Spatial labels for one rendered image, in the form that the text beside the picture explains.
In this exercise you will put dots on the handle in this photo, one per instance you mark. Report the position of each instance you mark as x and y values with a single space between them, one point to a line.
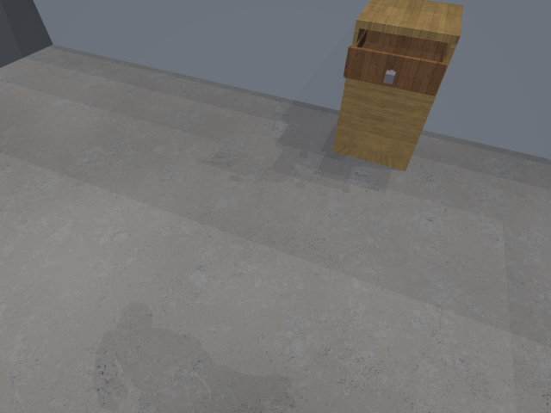
389 77

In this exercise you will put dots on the cabinet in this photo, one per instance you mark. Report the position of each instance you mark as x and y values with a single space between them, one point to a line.
382 124

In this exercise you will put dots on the drawer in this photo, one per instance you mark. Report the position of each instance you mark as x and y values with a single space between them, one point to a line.
419 63

